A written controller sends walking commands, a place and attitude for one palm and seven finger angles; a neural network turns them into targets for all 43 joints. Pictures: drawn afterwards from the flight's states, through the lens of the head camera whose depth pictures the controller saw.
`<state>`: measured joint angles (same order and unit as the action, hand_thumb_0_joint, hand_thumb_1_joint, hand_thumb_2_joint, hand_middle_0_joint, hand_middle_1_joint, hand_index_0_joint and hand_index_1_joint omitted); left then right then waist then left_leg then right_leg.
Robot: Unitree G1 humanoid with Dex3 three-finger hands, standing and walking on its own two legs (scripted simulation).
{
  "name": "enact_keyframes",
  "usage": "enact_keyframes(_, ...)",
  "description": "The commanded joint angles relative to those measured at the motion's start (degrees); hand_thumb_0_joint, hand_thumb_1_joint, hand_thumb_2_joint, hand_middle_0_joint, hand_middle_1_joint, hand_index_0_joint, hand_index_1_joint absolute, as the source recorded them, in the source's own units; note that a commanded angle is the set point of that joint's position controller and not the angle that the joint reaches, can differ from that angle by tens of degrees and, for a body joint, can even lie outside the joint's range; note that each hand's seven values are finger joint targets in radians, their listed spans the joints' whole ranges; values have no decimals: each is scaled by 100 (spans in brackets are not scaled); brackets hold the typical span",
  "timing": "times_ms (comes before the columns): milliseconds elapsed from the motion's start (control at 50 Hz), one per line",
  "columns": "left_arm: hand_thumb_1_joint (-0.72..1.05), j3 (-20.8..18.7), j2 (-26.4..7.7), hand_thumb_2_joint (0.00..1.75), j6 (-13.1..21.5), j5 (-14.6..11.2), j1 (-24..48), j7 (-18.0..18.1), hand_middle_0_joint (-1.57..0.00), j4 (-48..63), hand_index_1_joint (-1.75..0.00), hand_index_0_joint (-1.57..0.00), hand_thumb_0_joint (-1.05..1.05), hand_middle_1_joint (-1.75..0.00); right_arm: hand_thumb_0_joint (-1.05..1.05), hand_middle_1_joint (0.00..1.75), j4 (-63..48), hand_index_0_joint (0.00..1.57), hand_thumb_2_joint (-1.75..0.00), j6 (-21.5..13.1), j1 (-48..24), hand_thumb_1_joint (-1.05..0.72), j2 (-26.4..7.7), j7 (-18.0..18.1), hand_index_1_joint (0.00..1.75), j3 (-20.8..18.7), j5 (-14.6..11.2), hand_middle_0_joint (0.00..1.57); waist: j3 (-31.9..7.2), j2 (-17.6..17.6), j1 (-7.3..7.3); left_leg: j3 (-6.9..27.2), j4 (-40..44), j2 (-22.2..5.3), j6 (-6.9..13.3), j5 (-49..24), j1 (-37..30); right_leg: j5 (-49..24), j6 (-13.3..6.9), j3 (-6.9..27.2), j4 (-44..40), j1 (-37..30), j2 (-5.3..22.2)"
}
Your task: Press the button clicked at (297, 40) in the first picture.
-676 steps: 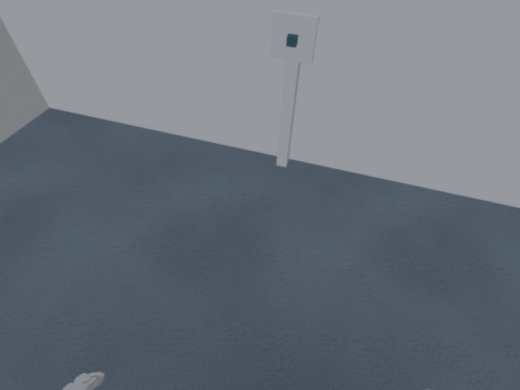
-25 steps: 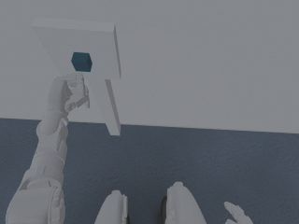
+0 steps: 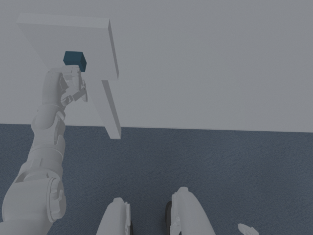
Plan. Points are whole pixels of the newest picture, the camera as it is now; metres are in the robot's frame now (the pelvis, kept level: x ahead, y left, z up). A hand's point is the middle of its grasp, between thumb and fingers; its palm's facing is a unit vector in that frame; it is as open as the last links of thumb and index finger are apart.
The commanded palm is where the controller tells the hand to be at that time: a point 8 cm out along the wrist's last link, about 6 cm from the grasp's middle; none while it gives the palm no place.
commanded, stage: press the button with the knuckle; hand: left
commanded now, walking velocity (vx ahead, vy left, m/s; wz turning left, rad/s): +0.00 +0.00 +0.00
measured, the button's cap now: (75, 60) +0.52 +0.18 +0.07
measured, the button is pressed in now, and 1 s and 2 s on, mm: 0 8 0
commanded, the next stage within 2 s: hold the button down briefly in 0.42 s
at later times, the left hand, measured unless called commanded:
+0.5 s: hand (82, 83) +0.48 +0.17 +0.03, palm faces -0.09 -0.99 -0.05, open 3.7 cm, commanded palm +0.50 +0.22 +0.04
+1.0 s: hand (81, 84) +0.48 +0.17 +0.03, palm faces -0.07 -1.00 -0.05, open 3.7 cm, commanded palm +0.48 +0.22 +0.04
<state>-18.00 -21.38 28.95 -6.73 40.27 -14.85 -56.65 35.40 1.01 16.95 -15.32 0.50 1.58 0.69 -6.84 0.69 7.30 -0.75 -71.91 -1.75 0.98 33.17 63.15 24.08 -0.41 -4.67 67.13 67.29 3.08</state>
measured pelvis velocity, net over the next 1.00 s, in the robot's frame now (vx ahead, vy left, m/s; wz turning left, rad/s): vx -0.06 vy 0.01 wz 0.04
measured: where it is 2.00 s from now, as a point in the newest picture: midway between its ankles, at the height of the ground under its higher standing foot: outside the picture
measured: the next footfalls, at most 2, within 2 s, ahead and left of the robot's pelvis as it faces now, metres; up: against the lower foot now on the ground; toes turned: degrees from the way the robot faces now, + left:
none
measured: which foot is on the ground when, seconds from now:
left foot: down 0.00-1.00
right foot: down 0.00-1.00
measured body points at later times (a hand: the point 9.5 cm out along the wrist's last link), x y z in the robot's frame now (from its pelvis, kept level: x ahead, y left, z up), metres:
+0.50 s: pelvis -0.03 +0.00 -0.02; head +0.13 +0.03 +0.40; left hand +0.48 +0.22 +0.04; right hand +0.02 -0.27 -0.13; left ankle +0.00 +0.11 -0.63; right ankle +0.07 -0.12 -0.63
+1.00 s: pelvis -0.06 +0.01 -0.04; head +0.10 +0.04 +0.38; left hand +0.48 +0.22 +0.04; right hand -0.01 -0.26 -0.14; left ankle +0.00 +0.11 -0.63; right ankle +0.07 -0.12 -0.63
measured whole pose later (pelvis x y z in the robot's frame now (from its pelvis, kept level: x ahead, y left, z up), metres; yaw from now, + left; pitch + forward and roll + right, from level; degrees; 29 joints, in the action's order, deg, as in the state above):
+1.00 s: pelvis -0.06 +0.01 -0.04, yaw +2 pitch +26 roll -4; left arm -18.2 -29.0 24.3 -1.3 60.1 -12.9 -70.3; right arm 34.9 -2.2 18.4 -16.3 1.3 5.7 1.4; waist -6.3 1.1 13.0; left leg 1.7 -79.9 0.4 1.9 29.5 76.7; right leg 20.5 0.4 -3.2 72.4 78.3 0.8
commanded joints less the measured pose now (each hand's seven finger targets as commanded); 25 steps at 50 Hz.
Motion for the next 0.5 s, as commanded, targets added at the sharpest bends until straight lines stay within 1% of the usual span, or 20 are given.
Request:
enact_keyframes(0, 90, -259, -1364, 90, 358, -120, 2740, 17, -130, 943, -150, -130, 0, -150, 0, 30, -336, 20, -90, -118, 735, -90, -965, 83, 30, -351, 3, 20, -2827, 405, 229, 268, 941, 215, 11, -1663, -994, -1072, -71, 367, -701, -2125, -304)
enact_keyframes(20, 90, -311, -1451, 90, 353, -129, 2893, 7, -130, 873, -150, -130, 0, -150, 0, 30, -324, 20, -90, -117, 728, -90, -981, 93, 30, -338, 0, 20, -2709, 374, 253, 277, 937, 214, 14, -1523, -900, -931, -68, 367, -717, -2068, -303)
enact_keyframes(60, 90, -366, -1607, 90, 369, -94, 3177, 1, -130, 808, -150, -130, 0, -150, 0, 30, -323, 20, -90, -124, 743, -90, -1010, 117, 30, -330, 20, 20, -2768, 452, 304, 323, 900, 215, 31, -1437, -903, -781, -82, 361, -675, -1933, -313)
enact_keyframes(80, 90, -298, -1549, 90, 369, -77, 3239, 0, -130, 792, -150, -130, 0, -150, 0, 30, -313, 20, -90, -125, 742, -90, -1014, 114, 30, -319, 20, 20, -2867, 599, 316, 344, 899, 213, 19, -1463, -1018, -754, -82, 344, -661, -1823, -314)
enact_keyframes(100, 90, -255, -1488, 90, 332, -81, 3273, -6, -130, 630, -150, -130, 0, -150, 0, 30, -314, 20, -90, -131, 729, -90, -1011, 109, 30, -308, 19, 20, -2751, 641, 340, 329, 888, 220, 12, -1366, -942, -667, -79, 348, -679, -1753, -311)
enact_keyframes(120, 90, -329, -1621, 90, 319, -80, 3397, 12, -130, 602, -150, -130, 0, -150, 0, 30, -297, 20, -90, -131, 748, -90, -1042, 112, 30, -297, 21, 20, -2728, 482, 386, 352, 867, 204, 29, -1297, -876, -607, -71, 342, -677, -1729, -319)
enact_keyframes(140, 90, -364, -1702, 90, 316, -64, 3518, 24, -130, 640, -150, -130, 0, -150, 0, 30, -310, 20, -90, -131, 763, -90, -1045, 115, 30, -288, 32, 20, -2832, 563, 377, 358, 852, 211, 31, -1326, -863, -625, -73, 349, -650, -1778, -321)
enact_keyframes(160, 90, -350, -1683, 90, 330, -70, 3617, 15, -130, 685, -150, -130, 0, -150, 0, 30, -326, 20, -90, -145, 789, -90, -1052, 111, 30, -286, 53, 20, -2975, 660, 395, 394, 839, 215, 31, -1425, -952, -672, -86, 321, -597, -1727, -327)
enact_keyframes(180, 90, -420, -1761, 90, 293, -41, 3521, 13, -130, 520, -150, -130, 0, -150, 0, 30, -307, 20, -90, -132, 807, -90, -1065, 105, 30, -293, 43, 20, -3031, 639, 381, 383, 811, 210, 22, -1421, -939, -667, -79, 330, -609, -1722, -329)
enact_keyframes(200, 90, -469, -1887, 90, 297, -37, 3687, 15, -130, 621, -150, -130, 0, -150, 0, 30, -309, 20, -90, -127, 809, -90, -1073, 112, 30, -274, 52, 20, -3065, 673, 394, 394, 794, 199, 25, -1460, -900, -704, -74, 339, -587, -1765, -327)
enact_keyframes(240, 90, -398, -1799, 90, 242, -25, 3749, 18, -130, 511, -150, -130, 0, -150, 0, 30, -303, 20, -90, -118, 820, -90, -1065, 107, 30, -271, 47, 20, -3010, 647, 455, 397, 782, 199, 34, -1404, -880, -657, -65, 331, -616, -1700, -338)
enact_keyframes(280, 90, -466, -1930, 90, 195, -3, 3899, 31, -130, 393, -150, -130, 0, -150, 0, 30, -282, 20, -90, -110, 849, -90, -1093, 110, 30, -256, 46, 20, -2966, 640, 478, 417, 772, 198, 37, -1250, -799, -497, -67, 319, -616, -1594, -345)
enact_keyframes(300, 90, -381, -1896, 90, 177, 13, 4077, 40, -130, 396, -150, -130, 0, -150, 0, 30, -281, 20, -90, -114, 822, -90, -1094, 120, 30, -241, 42, 20, -2848, 713, 534, 426, 787, 203, 39, -1081, -744, -358, -64, 321, -628, -1490, -338)
enact_keyframes(320, 90, -325, -1857, 90, 161, 15, 4246, 60, -130, 454, -150, -130, 0, -150, 0, 30, -273, 20, -90, -134, 829, -90, -1093, 120, 30, -232, 50, 20, -2872, 751, 585, 411, 770, 213, 58, -950, -688, -274, -54, 350, -651, -1479, -340)
enact_keyframes(340, 90, -400, -1971, 90, 140, 27, 4271, 82, -130, 348, -150, -130, 0, -150, 0, 30, -261, 20, -90, -146, 848, -90, -1102, 125, 30, -222, 48, 20, -2834, 657, 582, 416, 769, 212, 63, -841, -584, -190, -57, 358, -666, -1505, -344)
enact_keyframes(360, 90, -468, -2069, 90, 140, 36, 4321, 99, -130, 312, -150, -130, 0, -150, 0, 30, -264, 20, -90, -161, 869, -90, -1119, 137, 30, -211, 53, 20, -2834, 658, 599, 435, 769, 216, 77, -820, -536, -163, -67, 351, -644, -1483, -351)
enact_keyframes(400, 90, -373, -2067, 90, 129, 84, 4616, 129, -130, 327, -150, -130, 0, -150, 0, 30, -240, 20, -90, -186, 877, -90, -1132, 148, 30, -190, 57, 20, -2866, 830, 671, 466, 767, 220, 66, -699, -577, -69, -61, 333, -610, -1302, -345)
enact_keyframes(420, 90, -366, -2070, 90, 104, 106, 4598, 135, -130, 224, -150, -130, 0, -150, 0, 30, -227, 20, -90, -195, 891, -90, -1139, 146, 30, -184, 61, 20, -2890, 813, 674, 479, 762, 216, 64, -619, -555, -3, -63, 326, -606, -1266, -352)
enact_keyframes(440, 90, -323, -2053, 90, 81, 91, 4690, 141, -130, 188, -150, -130, 0, -150, 0, 30, -226, 20, -90, -212, 885, -90, -1141, 150, 30, -172, 55, 20, -2793, 796, 728, 462, 753, 220, 75, -513, -463, 63, -58, 344, -634, -1233, -352)
enact_keyframes(480, 90, -417, -2223, 90, 62, 117, 4777, 159, -130, 83, -150, -130, 0, -150, 0, 30, -225, 20, -90, -236, 921, -90, -1180, 168, 30, -152, 55, 20, -2824, 746, 737, 507, 766, 222, 79, -382, -392, 166, -59, 328, -603, -1192, -353)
